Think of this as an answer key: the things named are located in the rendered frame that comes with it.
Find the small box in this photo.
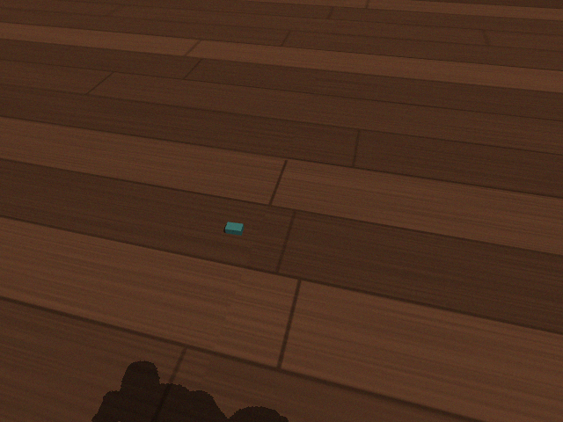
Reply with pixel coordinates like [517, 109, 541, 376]
[225, 222, 244, 236]

